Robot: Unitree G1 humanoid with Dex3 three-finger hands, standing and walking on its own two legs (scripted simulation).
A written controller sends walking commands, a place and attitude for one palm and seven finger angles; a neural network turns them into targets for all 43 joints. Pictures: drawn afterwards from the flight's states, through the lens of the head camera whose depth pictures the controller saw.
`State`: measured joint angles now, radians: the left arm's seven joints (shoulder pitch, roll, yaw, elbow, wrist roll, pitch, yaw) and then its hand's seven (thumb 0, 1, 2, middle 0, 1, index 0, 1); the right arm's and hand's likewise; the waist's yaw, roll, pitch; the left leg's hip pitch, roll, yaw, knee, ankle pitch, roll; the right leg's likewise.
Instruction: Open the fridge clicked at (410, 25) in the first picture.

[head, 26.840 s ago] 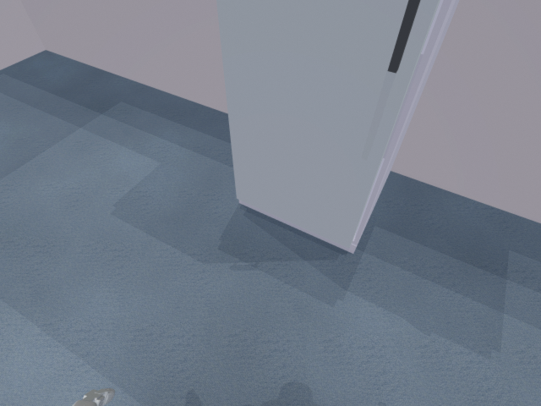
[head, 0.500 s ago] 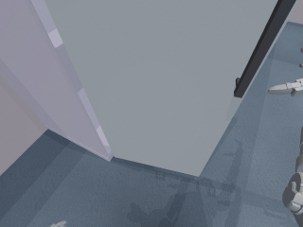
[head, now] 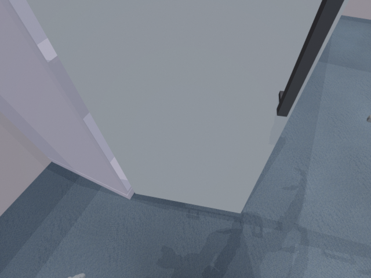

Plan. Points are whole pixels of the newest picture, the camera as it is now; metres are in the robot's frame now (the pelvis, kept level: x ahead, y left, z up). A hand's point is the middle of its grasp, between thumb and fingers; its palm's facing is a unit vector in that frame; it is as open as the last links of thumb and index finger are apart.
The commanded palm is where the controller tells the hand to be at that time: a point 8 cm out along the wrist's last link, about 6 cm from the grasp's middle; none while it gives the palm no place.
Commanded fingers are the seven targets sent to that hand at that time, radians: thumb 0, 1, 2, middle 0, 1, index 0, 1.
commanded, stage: slip the hand off the handle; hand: right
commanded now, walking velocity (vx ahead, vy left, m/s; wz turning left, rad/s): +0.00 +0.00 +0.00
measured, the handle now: (306, 47) +0.45 -0.15 +0.26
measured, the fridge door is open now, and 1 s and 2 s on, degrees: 76 76 76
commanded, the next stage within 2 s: draw the hand back to the body in 1.02 s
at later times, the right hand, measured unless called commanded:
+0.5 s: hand out of the picture +0.33 -0.31 +0.22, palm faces +0.33 +0.94 -0.13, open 14.7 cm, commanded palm +0.29 -0.34 +0.21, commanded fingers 0.00 0.55 -0.20 0.25 1.15 0.25 1.15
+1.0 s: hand out of the picture +0.32 -0.30 +0.22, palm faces +0.32 +0.94 -0.14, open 14.7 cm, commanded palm +0.28 -0.34 +0.21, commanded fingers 0.00 0.55 -0.20 0.25 1.15 0.25 1.15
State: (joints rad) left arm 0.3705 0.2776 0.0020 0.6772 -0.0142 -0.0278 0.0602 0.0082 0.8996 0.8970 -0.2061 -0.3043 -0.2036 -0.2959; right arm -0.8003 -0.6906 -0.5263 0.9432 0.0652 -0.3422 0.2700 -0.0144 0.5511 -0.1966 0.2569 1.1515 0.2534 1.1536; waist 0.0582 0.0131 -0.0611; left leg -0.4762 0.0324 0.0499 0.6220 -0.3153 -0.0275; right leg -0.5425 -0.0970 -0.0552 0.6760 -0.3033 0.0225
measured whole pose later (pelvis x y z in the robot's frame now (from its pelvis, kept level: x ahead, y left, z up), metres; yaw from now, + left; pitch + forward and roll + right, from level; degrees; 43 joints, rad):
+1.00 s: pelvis -0.02 +0.02 +0.00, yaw -2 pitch +2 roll +1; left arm 0.29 0.28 -0.03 0.69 -0.04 -0.14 0.10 0.01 0.90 0.90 -0.21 -0.30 -0.20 -0.30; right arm -0.44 -0.53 -0.49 0.53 0.19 -0.20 0.26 -0.01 0.55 -0.20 0.26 1.15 0.26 1.15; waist -0.01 -0.03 -0.04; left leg -0.35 0.04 0.07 0.63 -0.31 -0.01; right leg -0.40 -0.09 -0.03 0.63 -0.26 0.04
